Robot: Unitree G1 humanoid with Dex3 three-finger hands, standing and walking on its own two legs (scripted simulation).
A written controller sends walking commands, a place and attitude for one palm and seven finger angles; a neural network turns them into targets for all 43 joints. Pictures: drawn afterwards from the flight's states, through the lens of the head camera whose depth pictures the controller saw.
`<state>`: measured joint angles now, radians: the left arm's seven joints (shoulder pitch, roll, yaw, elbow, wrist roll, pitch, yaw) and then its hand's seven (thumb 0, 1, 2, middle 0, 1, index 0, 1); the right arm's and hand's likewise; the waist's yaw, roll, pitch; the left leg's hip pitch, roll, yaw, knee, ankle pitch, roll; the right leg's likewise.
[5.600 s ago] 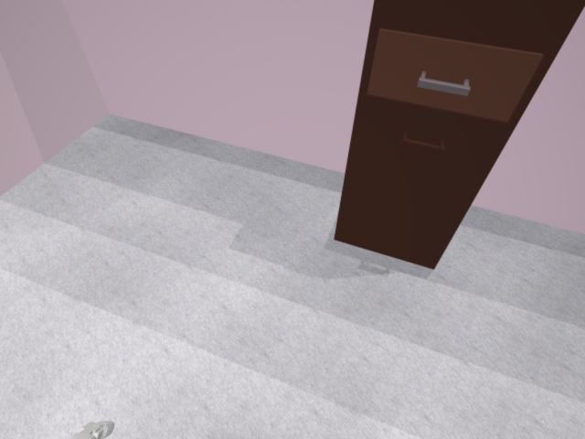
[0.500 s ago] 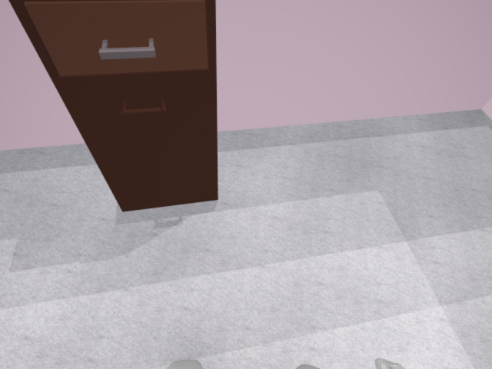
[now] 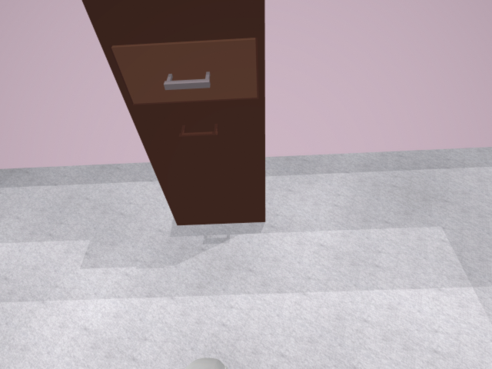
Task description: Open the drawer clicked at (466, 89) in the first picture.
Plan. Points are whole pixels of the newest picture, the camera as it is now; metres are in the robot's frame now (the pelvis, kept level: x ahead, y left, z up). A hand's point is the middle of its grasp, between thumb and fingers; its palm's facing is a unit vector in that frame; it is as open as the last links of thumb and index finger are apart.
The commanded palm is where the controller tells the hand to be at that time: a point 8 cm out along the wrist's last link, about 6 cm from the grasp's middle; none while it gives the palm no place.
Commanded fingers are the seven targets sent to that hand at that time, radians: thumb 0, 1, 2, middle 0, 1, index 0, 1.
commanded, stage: take the last steps up to it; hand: left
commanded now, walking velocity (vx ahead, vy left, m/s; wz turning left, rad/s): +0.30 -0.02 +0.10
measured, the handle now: (188, 80) +0.83 +0.20 +0.03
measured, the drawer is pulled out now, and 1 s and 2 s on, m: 0.00 0.00 0.00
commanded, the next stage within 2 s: come to a stop and stand still in 0.94 s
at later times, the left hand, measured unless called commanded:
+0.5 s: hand out of the picture +0.07 +0.24 -0.17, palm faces +0.07 -0.98 -0.16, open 7.4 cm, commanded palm none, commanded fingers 0.00 0.90 0.90 -0.20 -0.30 -0.20 -0.30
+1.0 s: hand (171, 306) +0.27 +0.19 -0.17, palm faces +0.07 -0.98 -0.19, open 7.2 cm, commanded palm none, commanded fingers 0.00 0.90 0.90 -0.20 -0.30 -0.20 -0.30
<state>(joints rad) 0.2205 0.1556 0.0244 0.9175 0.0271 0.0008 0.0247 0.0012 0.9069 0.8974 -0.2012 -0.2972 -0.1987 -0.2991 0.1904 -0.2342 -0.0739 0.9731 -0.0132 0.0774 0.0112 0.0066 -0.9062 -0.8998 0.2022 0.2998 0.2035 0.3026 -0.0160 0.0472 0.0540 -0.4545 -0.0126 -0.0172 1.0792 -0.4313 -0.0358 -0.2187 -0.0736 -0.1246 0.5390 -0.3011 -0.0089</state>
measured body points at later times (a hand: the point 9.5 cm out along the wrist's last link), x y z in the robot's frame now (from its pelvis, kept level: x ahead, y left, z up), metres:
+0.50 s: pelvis +0.07 +0.05 +0.01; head +0.08 +0.07 +0.46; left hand +0.06 +0.29 -0.16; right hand +0.03 -0.16 -0.14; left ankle +0.00 +0.14 -0.74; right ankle +0.12 -0.10 -0.66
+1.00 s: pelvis +0.24 +0.00 +0.00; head +0.24 +0.01 +0.45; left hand +0.27 +0.24 -0.16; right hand +0.30 -0.23 -0.15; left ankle +0.30 +0.12 -0.71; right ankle +0.24 -0.10 -0.74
